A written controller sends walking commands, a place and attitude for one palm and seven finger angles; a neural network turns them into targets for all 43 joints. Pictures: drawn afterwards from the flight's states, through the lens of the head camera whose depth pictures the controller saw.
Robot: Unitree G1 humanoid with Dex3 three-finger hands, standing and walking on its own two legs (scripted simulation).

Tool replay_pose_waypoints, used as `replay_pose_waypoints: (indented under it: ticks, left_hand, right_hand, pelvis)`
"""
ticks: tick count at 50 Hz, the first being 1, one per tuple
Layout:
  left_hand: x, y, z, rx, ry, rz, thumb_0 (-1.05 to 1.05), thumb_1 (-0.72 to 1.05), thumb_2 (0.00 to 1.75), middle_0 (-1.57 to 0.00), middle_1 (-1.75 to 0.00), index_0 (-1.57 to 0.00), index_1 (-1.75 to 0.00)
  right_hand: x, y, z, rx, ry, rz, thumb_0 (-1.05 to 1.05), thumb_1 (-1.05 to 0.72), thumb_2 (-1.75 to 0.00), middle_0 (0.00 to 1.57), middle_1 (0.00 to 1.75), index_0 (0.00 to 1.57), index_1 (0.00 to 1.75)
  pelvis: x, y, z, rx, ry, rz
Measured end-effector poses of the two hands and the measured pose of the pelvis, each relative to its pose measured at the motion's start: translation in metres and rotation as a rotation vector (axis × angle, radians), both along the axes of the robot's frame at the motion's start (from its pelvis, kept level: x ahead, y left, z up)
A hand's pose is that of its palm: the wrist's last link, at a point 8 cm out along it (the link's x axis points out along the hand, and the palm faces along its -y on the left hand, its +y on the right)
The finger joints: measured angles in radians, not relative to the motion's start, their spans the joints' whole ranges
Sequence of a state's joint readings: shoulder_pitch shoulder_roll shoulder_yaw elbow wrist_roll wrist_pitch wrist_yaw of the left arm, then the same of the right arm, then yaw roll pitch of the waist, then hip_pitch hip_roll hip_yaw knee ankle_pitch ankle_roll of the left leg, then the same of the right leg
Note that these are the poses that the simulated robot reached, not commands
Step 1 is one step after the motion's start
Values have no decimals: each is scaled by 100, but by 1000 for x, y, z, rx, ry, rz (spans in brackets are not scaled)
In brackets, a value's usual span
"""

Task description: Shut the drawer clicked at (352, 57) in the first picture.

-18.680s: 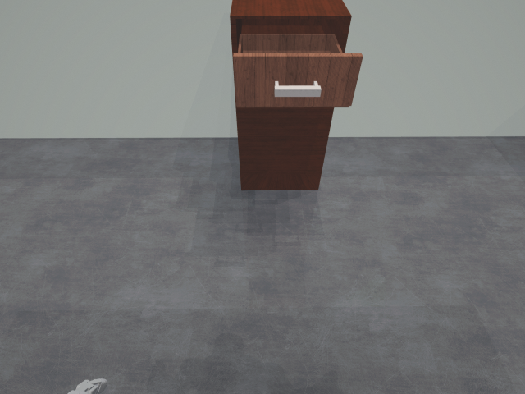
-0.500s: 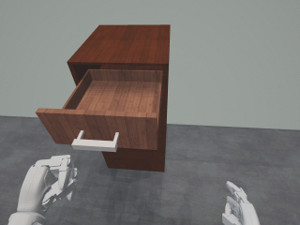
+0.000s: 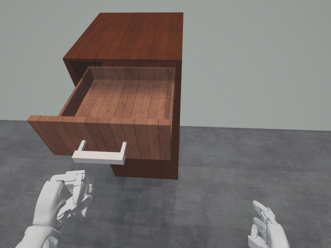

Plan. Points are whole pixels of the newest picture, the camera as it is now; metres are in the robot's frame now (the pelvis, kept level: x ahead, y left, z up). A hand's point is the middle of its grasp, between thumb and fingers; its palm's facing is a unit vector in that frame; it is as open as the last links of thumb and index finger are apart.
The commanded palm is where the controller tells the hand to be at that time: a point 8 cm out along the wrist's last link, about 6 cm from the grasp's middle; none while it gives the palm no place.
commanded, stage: bring the fist close to the handle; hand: left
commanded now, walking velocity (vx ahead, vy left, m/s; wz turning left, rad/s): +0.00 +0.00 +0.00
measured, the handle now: (101, 151) +0.36 +0.20 +0.03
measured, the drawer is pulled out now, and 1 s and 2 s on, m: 0.29 0.29 0.21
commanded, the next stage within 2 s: push the drawer shut in 0.96 s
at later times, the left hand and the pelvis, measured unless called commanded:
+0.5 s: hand (99, 190) +0.24 +0.17 +0.04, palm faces -0.01 -1.00 -0.03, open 3.2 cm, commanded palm +0.22 +0.23 +0.04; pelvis -0.01 +0.02 -0.02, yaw -1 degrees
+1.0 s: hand (101, 188) +0.25 +0.17 +0.03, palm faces +0.00 -1.00 -0.05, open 3.2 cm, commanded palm +0.23 +0.23 +0.03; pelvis -0.02 +0.01 -0.03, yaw -1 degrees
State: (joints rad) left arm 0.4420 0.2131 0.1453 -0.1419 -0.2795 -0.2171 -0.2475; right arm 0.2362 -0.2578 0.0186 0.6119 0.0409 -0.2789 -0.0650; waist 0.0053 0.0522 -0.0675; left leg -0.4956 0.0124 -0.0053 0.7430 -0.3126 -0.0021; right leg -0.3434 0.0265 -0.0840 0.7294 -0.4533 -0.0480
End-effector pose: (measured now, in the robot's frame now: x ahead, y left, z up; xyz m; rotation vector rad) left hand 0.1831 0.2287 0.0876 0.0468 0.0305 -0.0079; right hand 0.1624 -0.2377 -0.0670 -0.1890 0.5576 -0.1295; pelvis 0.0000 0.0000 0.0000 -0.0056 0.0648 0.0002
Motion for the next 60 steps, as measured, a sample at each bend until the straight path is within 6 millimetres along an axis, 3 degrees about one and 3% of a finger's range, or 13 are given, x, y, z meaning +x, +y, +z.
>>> replay_pose_waypoints:
  ticks: [11,19,31,43,60]
  left_hand:
    - [9,4,-21,-2,-5,16,1,90,90,-140,-160,-139,-160]
    - [25,-3,-37,-13,-18,-19,1,90,90,-140,-160,-140,-160]
    - [43,-7,-57,-13,-25,-13,1,90,90,-140,-160,-139,-160]
    - [41,-3,-52,7,-35,15,1,90,90,-140,-160,-140,-160]
    - [56,4,-55,4,-28,12,1,90,90,-140,-160,-140,-160]
  right_hand:
    - [-10,14,-12,-1,61,-3,1,-90,-90,20,30,20,30]
    - [-14,25,-25,0,98,12,1,-90,-90,20,30,20,30]
    - [-25,24,-38,-5,148,-3,1,-90,-90,20,30,20,30]
    - [-33,16,-40,1,176,-25,1,-90,-90,20,30,20,30]
    - [-29,3,-40,-18,188,-40,1,-90,-90,20,30,20,30]
  pelvis:
    - [-3,12,-8,-6,39,-7]
    - [-10,19,-18,-13,77,-9]
    - [-14,22,-30,-18,112,-18]
    - [-16,17,-29,-17,106,-21]
    - [-13,10,-29,-17,113,-14]
